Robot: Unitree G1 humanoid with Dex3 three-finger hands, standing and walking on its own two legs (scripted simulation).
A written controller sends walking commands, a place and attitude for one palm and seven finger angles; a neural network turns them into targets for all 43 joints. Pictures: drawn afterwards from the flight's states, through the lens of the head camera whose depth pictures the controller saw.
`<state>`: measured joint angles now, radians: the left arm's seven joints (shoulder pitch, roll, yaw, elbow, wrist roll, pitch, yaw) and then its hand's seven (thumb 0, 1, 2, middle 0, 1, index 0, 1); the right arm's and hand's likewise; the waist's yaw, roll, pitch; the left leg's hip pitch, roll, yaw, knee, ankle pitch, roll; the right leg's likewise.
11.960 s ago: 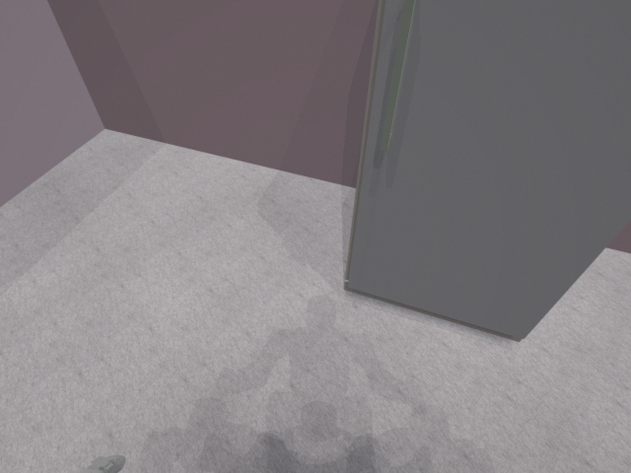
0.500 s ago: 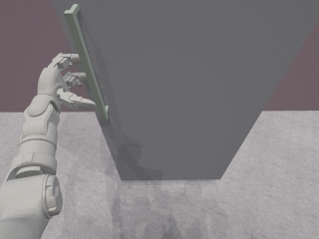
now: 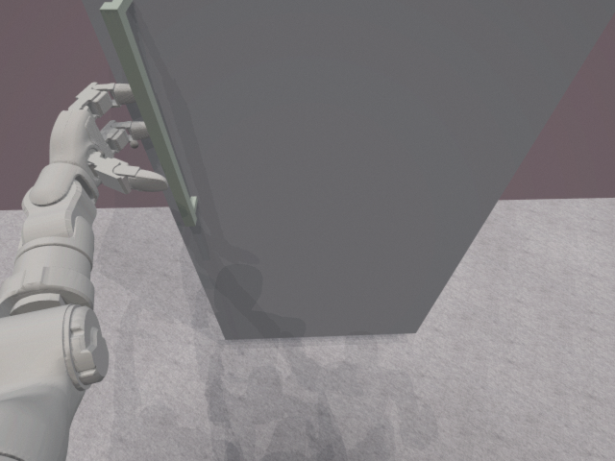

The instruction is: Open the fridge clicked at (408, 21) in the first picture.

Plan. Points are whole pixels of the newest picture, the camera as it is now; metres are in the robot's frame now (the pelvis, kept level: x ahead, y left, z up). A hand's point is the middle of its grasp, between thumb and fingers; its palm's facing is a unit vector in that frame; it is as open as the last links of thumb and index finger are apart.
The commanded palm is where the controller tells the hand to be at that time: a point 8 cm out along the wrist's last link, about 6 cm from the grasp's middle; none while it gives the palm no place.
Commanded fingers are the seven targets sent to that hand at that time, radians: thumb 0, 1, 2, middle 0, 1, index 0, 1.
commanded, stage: feel for the door with the fingertips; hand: left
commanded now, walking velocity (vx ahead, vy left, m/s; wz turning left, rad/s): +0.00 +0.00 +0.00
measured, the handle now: (164, 134) +0.51 +0.19 +0.15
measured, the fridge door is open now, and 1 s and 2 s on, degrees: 0 0 0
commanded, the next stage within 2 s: slide the fingers in behind the handle in 0.12 s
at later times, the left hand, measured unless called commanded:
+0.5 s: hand (134, 147) +0.46 +0.21 +0.17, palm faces +0.02 -1.00 +0.01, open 14.0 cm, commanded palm +0.43 +0.26 +0.17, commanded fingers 0.00 -0.50 0.30 -0.30 -1.20 -0.30 -1.20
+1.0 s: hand (151, 149) +0.46 +0.19 +0.17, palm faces +0.02 -1.00 +0.01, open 14.0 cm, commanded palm +0.43 +0.24 +0.17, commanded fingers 0.00 -0.50 0.30 -0.30 -1.20 -0.30 -1.20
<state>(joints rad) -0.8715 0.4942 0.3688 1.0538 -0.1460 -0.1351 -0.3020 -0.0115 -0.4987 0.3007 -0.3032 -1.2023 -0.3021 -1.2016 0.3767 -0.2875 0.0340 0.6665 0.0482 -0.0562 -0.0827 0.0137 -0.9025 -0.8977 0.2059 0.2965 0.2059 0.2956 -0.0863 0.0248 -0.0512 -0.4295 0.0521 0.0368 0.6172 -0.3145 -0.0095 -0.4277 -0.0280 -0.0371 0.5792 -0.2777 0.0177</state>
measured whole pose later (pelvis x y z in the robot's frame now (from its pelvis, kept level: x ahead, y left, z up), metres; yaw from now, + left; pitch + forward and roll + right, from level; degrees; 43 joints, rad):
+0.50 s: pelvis +0.00 +0.01 +0.00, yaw +0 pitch +7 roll -1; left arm -0.83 0.45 0.36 0.97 -0.15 -0.12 -0.27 -0.01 -0.50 0.30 -0.31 -1.21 -0.30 -1.20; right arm 0.37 -0.27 0.04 0.65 0.04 -0.06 -0.07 0.01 -0.90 -0.90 0.21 0.30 0.21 0.30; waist -0.07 0.03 -0.07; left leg -0.43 0.05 0.04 0.63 -0.33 0.00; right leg -0.42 -0.03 -0.03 0.58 -0.28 0.03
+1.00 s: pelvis +0.00 +0.00 +0.00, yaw +0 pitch +6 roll -1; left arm -0.82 0.40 0.32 0.94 -0.15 -0.09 -0.23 -0.01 -0.50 0.30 -0.30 -1.20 -0.30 -1.20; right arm 0.34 -0.27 0.04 0.65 0.05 -0.06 -0.07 0.01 -0.90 -0.90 0.21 0.30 0.21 0.30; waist -0.06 0.03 -0.06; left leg -0.41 0.05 0.03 0.62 -0.32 -0.01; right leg -0.40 -0.03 -0.04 0.58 -0.29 0.02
